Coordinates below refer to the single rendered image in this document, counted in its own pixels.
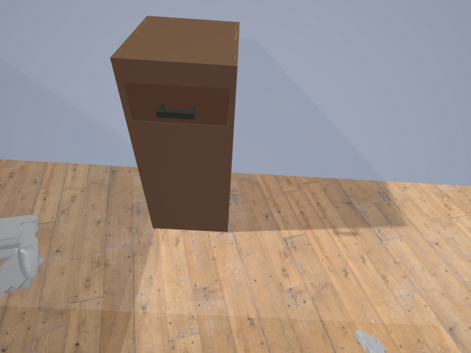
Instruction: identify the drawer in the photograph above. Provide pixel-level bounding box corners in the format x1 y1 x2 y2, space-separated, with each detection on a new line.
124 82 230 126

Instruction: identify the handle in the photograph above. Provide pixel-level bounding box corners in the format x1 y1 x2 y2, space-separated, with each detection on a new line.
156 103 195 120

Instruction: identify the right robot hand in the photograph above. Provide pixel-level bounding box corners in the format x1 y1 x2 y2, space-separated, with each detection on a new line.
355 329 386 353

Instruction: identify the left robot hand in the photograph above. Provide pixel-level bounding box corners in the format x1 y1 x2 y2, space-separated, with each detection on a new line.
0 215 43 299

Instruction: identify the cabinet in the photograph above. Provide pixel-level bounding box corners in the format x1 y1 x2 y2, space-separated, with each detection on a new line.
110 16 240 232

